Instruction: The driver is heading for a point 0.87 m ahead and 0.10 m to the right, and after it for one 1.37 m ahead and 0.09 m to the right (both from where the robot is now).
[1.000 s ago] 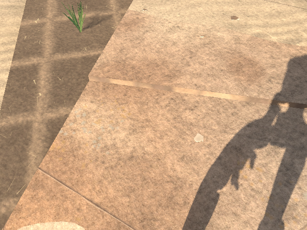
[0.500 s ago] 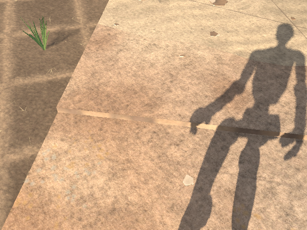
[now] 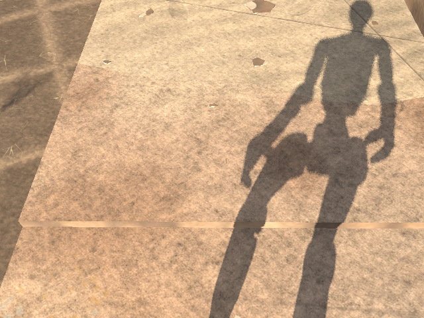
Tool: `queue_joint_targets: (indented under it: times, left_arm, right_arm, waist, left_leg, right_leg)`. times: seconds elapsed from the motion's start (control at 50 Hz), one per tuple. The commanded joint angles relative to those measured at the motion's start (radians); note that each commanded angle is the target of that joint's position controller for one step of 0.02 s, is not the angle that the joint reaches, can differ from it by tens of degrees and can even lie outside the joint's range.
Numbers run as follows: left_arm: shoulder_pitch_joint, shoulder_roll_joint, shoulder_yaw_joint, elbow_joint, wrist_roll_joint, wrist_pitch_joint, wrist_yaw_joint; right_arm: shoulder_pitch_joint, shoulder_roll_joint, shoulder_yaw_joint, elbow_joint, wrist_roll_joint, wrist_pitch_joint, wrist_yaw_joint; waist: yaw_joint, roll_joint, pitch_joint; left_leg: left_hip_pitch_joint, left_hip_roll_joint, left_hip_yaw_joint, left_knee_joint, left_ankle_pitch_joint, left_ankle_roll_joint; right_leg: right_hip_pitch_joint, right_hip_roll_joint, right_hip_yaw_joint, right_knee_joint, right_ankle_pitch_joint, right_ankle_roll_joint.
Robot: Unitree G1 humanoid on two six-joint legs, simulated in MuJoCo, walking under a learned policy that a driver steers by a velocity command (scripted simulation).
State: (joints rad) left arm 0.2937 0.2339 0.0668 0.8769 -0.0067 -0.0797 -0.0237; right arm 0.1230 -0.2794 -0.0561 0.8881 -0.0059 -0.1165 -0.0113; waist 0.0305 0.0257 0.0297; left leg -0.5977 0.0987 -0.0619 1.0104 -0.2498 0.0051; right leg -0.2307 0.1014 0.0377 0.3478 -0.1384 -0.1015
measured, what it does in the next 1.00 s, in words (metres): walks ahead, turning right: left foot, then right foot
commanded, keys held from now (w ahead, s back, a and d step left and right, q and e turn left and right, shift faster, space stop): w+e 0.54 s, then w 0.26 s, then w+q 0.20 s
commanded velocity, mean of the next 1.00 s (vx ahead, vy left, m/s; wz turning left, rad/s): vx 0.50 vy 0.00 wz -0.38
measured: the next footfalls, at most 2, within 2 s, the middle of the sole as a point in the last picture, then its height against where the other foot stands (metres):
left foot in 0.28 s outside the picture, level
right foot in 0.80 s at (303, 299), level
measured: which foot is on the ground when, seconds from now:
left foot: up 0.00-0.26, down 0.28-0.80, up 0.82-1.00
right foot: down 0.00-0.30, up 0.32-0.78, down 0.80-1.00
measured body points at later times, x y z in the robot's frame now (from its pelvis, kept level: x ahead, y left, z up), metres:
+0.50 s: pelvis +0.29 +0.04 +0.00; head +0.31 +0.04 +0.45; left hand +0.49 +0.28 -0.11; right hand +0.28 -0.25 -0.12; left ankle +0.32 +0.14 -0.75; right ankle +0.27 -0.11 -0.66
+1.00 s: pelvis +0.52 -0.11 +0.00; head +0.55 -0.13 +0.45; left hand +0.72 +0.10 -0.11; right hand +0.51 -0.40 -0.13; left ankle +0.59 +0.05 -0.65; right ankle +0.50 -0.19 -0.75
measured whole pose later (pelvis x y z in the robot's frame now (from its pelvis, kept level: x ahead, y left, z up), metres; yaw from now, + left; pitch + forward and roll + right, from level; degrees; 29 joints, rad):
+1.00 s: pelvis +0.52 -0.11 +0.00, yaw -22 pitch +1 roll -1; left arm 0.26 0.25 0.07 0.75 0.01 -0.08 -0.02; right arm 0.22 -0.30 -0.06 0.88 0.03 -0.06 0.01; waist 0.00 0.04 0.03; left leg -0.58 0.11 -0.04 1.15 -0.30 0.00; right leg -0.21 0.04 -0.10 0.36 -0.18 -0.06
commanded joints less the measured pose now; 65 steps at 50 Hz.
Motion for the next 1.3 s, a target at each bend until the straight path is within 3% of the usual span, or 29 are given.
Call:
queue_joint_targets:
  times: [0.02, 0.1, 0.16, 0.22, 0.26, 0.28, 0.3, 0.32, 0.34, 0.36, 0.4, 0.46, 0.58, 0.64, 0.7, 0.74, 0.78, 0.8, 0.82, 0.84, 0.86, 0.9, 0.96, 1.04, 1.1, 1.16, 1.22, 1.28, 1.3]
  left_arm:
    - [-0.007, 0.181, 0.042, -0.074, -0.007, -0.016, 0.026]
    - [0.049, 0.181, 0.043, -0.063, -0.012, -0.006, 0.038]
    - [0.085, 0.176, 0.045, -0.049, -0.020, 0.000, 0.040]
    - [0.078, 0.182, 0.051, -0.057, -0.017, 0.013, 0.051]
    - [0.053, 0.159, 0.043, -0.079, -0.011, 0.021, 0.050]
    - [0.031, 0.113, 0.024, -0.104, 0.000, 0.018, 0.044]
    - [0.156, 0.047, 0.005, -0.125, -0.019, 0.007, 0.040]
    - [0.187, 0.098, 0.004, -0.128, -0.031, 0.002, 0.042]
    - [0.113, 0.185, 0.026, -0.127, -0.035, 0.006, 0.042]
    - [0.045, 0.193, 0.030, -0.140, -0.027, 0.013, 0.044]
    - [-0.001, 0.161, 0.035, -0.162, -0.014, 0.020, 0.039]
    - [-0.004, 0.103, 0.026, -0.189, -0.022, 0.038, 0.031]
    - [-0.135, 0.076, 0.010, -0.252, -0.015, 0.030, 0.011]
    - [-0.244, 0.056, -0.004, -0.288, -0.013, 0.022, -0.006]
    - [-0.313, 0.072, -0.005, -0.327, -0.016, 0.019, -0.019]
    - [-0.291, 0.102, 0.006, -0.334, -0.010, 0.018, -0.024]
    - [-0.056, 0.177, 0.049, -0.266, -0.004, 0.020, -0.016]
    - [0.111, 0.249, 0.075, -0.228, 0.001, 0.027, 0.001]
    - [0.140, 0.343, 0.085, -0.214, 0.006, 0.027, 0.007]
    - [0.179, 0.251, 0.062, -0.222, 0.010, 0.023, 0.008]
    - [0.117, 0.218, 0.047, -0.215, 0.014, 0.014, 0.007]
    - [-0.007, 0.152, 0.029, -0.211, 0.010, 0.002, 0.003]
    - [-0.072, 0.121, 0.026, -0.195, 0.016, -0.026, 0.000]
    - [-0.045, 0.123, 0.030, -0.147, 0.029, -0.036, 0.017]
    - [-0.023, 0.125, 0.029, -0.122, 0.026, -0.023, 0.028]
    - [0.007, 0.159, 0.036, -0.105, 0.020, -0.008, 0.038]
    - [0.061, 0.181, 0.041, -0.076, 0.008, 0.010, 0.043]
    - [0.015, 0.215, 0.041, -0.090, 0.002, 0.032, 0.056]
    - [-0.014, 0.233, 0.042, -0.094, -0.006, 0.038, 0.064]
  right_arm:
    - [-0.029, -0.066, -0.020, -0.068, -0.009, 0.007, -0.009]
    - [-0.169, -0.041, -0.010, -0.118, 0.004, -0.002, 0.004]
    - [-0.221, -0.065, -0.012, -0.151, 0.013, -0.010, 0.013]
    - [-0.202, -0.106, -0.022, -0.161, 0.017, -0.027, 0.025]
    - [-0.056, -0.143, -0.041, -0.125, 0.011, -0.039, 0.021]
    - [0.098, -0.189, -0.056, -0.105, -0.005, -0.042, 0.014]
    - [0.240, -0.279, -0.083, -0.083, -0.018, -0.028, 0.007]
    - [0.242, -0.219, -0.069, -0.074, 0.004, -0.018, 0.016]
    - [0.183, -0.136, -0.048, -0.098, 0.011, -0.013, 0.015]
    - [0.126, -0.108, -0.038, -0.110, 0.007, -0.005, 0.013]
    - [0.060, -0.072, -0.024, -0.103, -0.007, 0.000, 0.014]
    - [0.060, -0.092, -0.033, -0.083, -0.002, -0.011, 0.017]
    - [0.100, -0.137, -0.045, -0.054, 0.004, -0.004, 0.010]
    - [0.164, -0.158, -0.045, -0.030, 0.017, 0.007, 0.013]
    - [0.214, -0.182, -0.048, 0.000, 0.033, 0.028, 0.016]
    - [0.212, -0.204, -0.052, 0.010, 0.039, 0.041, 0.012]
    - [0.199, -0.204, -0.045, 0.013, 0.039, 0.052, 0.004]
    - [0.198, -0.166, -0.027, -0.013, 0.017, 0.045, 0.000]
    - [0.321, -0.026, 0.022, -0.035, 0.002, 0.024, 0.019]
    - [0.258, -0.120, -0.001, -0.008, 0.037, 0.001, 0.028]
    - [0.154, -0.158, -0.016, -0.051, 0.069, -0.006, 0.031]
    - [0.104, -0.132, -0.015, -0.054, 0.043, 0.004, 0.022]
    - [0.184, -0.082, -0.015, -0.027, 0.042, 0.052, 0.018]
    - [0.135, -0.055, -0.018, -0.045, 0.036, 0.081, 0.009]
    - [0.063, -0.045, -0.015, -0.075, 0.032, 0.082, 0.017]
    - [-0.072, -0.002, 0.011, -0.133, 0.020, 0.079, 0.037]
    - [-0.132, 0.001, 0.017, -0.188, 0.021, 0.070, 0.061]
    - [-0.035, -0.045, -0.008, -0.205, 0.026, 0.070, 0.076]
    - [0.093, -0.082, -0.029, -0.182, 0.030, 0.071, 0.077]
  waist:
    - [-0.027, -0.070, -0.027]
    - [0.024, -0.109, -0.006]
    - [0.038, -0.113, -0.004]
    - [0.012, -0.131, -0.017]
    - [-0.062, -0.140, -0.090]
    - [-0.134, -0.090, -0.222]
    - [-0.115, 0.175, -0.385]
    - [-0.102, 0.290, -0.392]
    - [-0.115, 0.158, -0.247]
    - [-0.106, 0.067, -0.149]
    - [-0.061, 0.063, -0.045]
    - [-0.041, 0.073, -0.025]
    - [-0.070, 0.028, -0.008]
    - [-0.109, 0.017, 0.023]
    - [-0.111, 0.032, 0.050]
    - [-0.070, 0.065, 0.022]
    - [0.067, 0.066, -0.126]
    - [0.132, -0.008, -0.249]
    - [0.047, -0.272, -0.389]
    - [0.109, -0.160, -0.458]
    - [0.104, -0.135, -0.288]
    - [0.030, -0.082, -0.135]
    - [-0.047, -0.103, -0.081]
    - [-0.048, -0.099, -0.009]
    - [-0.032, -0.081, 0.027]
    - [0.018, -0.065, 0.067]
    - [0.035, -0.080, 0.065]
    - [-0.054, -0.153, -0.050]
    - [-0.135, -0.166, -0.118]
  left_leg:
    - [-0.033, -0.011, 0.005, -0.188, 0.161, -0.038]
    - [0.062, -0.072, 0.018, -0.444, 0.364, -0.038]
    - [0.078, -0.083, -0.009, -0.516, 0.358, -0.032]
    - [0.121, -0.084, -0.025, -0.561, 0.244, -0.012]
    - [0.332, -0.088, 0.001, -0.608, 0.201, 0.031]
    - [0.589, 0.031, -0.094, -0.566, 0.178, 0.089]
    - [0.989, 0.267, -0.479, -0.595, 0.037, 0.241]
    - [1.020, 0.340, -0.711, -0.684, -0.135, 0.271]
    - [0.889, 0.300, -0.584, -0.703, -0.200, 0.223]
    - [0.745, 0.259, -0.437, -0.721, -0.124, 0.185]
    - [0.542, 0.188, -0.260, -0.785, 0.044, 0.163]
    - [0.468, 0.164, -0.113, -0.853, 0.165, 0.180]
    - [0.499, 0.131, 0.099, -0.873, 0.353, 0.170]
    - [0.536, 0.137, 0.136, -0.870, 0.348, 0.166]
    - [0.641, 0.184, 0.128, -0.833, 0.408, 0.158]
    - [0.689, 0.198, 0.143, -0.743, 0.645, 0.141]
    - [0.619, 0.148, 0.209, -0.456, 0.871, 0.096]
    - [0.382, 0.107, 0.224, -0.182, 0.605, 0.055]
    - [-0.032, -0.073, 0.172, 0.196, -0.247, -0.003]
    - [-0.107, -0.076, -0.022, 0.325, -0.358, 0.011]
    - [-0.182, -0.035, -0.022, 0.343, -0.286, 0.021]
    - [-0.127, 0.036, -0.005, 0.222, -0.139, 0.016]
    - [-0.007, 0.059, -0.023, 0.178, -0.040, 0.000]
    - [-0.146, 0.043, -0.053, 0.170, 0.072, -0.026]
    - [-0.225, 0.031, -0.051, 0.072, 0.171, -0.027]
    - [-0.194, 0.019, 0.053, -0.098, 0.199, -0.011]
    - [-0.234, 0.003, 0.120, -0.113, 0.072, 0.036]
    - [0.004, -0.116, 0.231, -0.151, -0.054, 0.102]
    - [0.188, -0.167, 0.247, -0.228, -0.016, 0.134]
  right_leg:
    - [0.003, -0.241, 0.232, -0.169, 0.186, -0.165]
    - [-0.035, -0.198, 0.208, -0.156, 0.074, -0.108]
    - [0.038, -0.227, 0.270, -0.103, 0.046, -0.098]
    - [0.126, -0.262, 0.347, -0.008, 0.086, -0.085]
    - [0.115, -0.210, 0.344, 0.127, 0.199, -0.054]
    - [0.006, -0.150, 0.284, 0.357, 0.154, -0.022]
    - [-0.344, -0.003, 0.142, 0.700, -0.170, 0.060]
    - [-0.518, -0.045, 0.140, 0.871, -0.462, 0.067]
    - [-0.574, -0.101, 0.151, 0.941, -0.387, 0.069]
    - [-0.556, -0.143, 0.109, 0.937, -0.306, 0.074]
    - [-0.489, -0.203, 0.094, 0.854, -0.210, 0.075]
    - [-0.462, -0.235, 0.065, 0.801, -0.148, 0.082]
    - [-0.461, -0.222, 0.025, 0.503, 0.121, 0.089]
    - [-0.420, -0.190, -0.030, 0.348, 0.162, 0.075]
    - [-0.432, -0.167, -0.052, 0.263, 0.071, 0.049]
    - [-0.349, -0.128, -0.083, 0.223, -0.018, 0.014]
    - [0.022, -0.059, -0.124, 0.134, 0.059, -0.040]
    - [0.351, -0.187, 0.044, 0.191, 0.151, -0.089]
    - [0.686, -0.487, 0.552, 0.120, 0.052, -0.269]
    - [0.672, -0.515, 0.668, 0.026, 0.016, -0.268]
    - [0.545, -0.476, 0.475, 0.011, 0.097, -0.215]
    - [0.279, -0.394, 0.260, -0.050, 0.178, -0.156]
    - [0.098, -0.365, 0.130, -0.173, 0.174, -0.141]
    - [0.101, -0.369, -0.001, -0.224, 0.208, -0.124]
    - [0.144, -0.354, -0.088, -0.226, 0.181, -0.092]
    - [0.148, -0.354, -0.171, -0.246, 0.207, -0.071]
    - [0.276, -0.408, -0.199, -0.175, 0.393, -0.066]
    - [0.290, -0.399, -0.260, 0.049, 0.980, -0.025]
    - [0.255, -0.378, -0.282, 0.216, 1.097, -0.002]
